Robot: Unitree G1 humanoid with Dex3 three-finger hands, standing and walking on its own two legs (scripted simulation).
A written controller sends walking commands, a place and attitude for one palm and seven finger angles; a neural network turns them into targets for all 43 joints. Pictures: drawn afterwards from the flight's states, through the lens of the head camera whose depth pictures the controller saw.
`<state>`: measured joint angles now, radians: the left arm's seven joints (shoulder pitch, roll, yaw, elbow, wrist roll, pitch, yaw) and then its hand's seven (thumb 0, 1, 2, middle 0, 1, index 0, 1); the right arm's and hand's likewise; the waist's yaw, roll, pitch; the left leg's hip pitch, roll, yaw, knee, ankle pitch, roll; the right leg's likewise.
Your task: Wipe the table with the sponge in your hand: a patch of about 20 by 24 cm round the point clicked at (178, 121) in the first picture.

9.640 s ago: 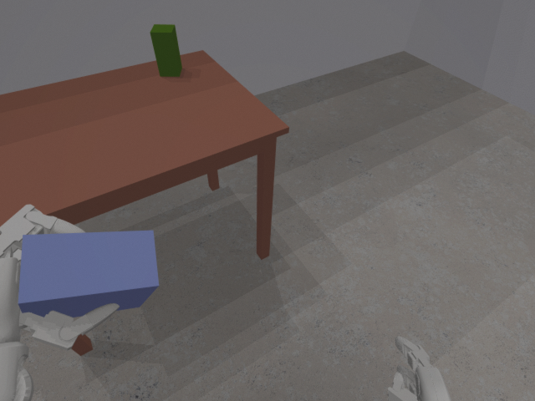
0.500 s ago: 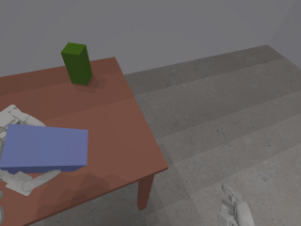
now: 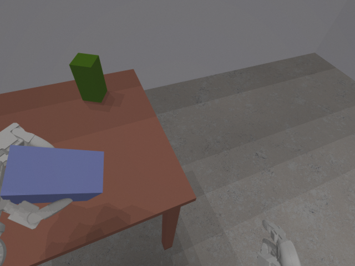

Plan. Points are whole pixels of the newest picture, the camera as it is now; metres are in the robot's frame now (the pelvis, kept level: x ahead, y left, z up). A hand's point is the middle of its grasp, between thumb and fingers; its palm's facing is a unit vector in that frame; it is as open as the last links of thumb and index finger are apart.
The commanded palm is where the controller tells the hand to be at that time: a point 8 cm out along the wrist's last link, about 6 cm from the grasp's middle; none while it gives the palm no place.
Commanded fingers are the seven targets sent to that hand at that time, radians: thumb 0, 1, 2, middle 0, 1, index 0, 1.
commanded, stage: shuffle to correct the standing spot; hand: left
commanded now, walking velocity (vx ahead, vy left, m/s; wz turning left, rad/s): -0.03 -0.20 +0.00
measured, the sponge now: (69, 178) +0.23 +0.20 +0.14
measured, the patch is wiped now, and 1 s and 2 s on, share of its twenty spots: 0.00 0.00 0.00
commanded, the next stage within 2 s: come to a stop and stand still in 0.22 s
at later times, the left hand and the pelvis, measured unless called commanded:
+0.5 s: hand out of the picture +0.25 +0.28 +0.21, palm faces +0.46 -0.76 -0.46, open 10.6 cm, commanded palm +0.16 +0.27 +0.18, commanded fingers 0.00 0.10 1.30 -1.20 -1.60 -1.20 -1.60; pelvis +0.00 -0.01 +0.00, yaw +0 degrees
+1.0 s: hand out of the picture +0.23 +0.30 +0.17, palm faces +0.37 -0.84 -0.40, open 10.6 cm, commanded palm +0.17 +0.33 +0.18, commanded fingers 0.00 0.10 1.30 -1.20 -1.60 -1.20 -1.60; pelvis +0.01 +0.05 +0.01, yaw +0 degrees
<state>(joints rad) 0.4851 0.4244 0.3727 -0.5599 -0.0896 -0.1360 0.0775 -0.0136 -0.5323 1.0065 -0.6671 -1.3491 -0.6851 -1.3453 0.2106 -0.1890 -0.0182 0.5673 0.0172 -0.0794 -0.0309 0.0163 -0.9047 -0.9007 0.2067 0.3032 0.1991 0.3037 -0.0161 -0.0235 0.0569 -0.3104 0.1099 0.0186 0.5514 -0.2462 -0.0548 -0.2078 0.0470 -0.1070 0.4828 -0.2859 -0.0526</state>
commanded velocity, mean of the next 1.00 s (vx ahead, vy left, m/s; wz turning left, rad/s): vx -0.01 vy -0.06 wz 0.00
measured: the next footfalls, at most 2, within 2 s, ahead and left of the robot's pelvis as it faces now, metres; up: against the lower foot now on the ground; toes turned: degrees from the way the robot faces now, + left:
none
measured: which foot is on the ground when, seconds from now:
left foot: down 0.00-1.00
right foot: down 0.00-1.00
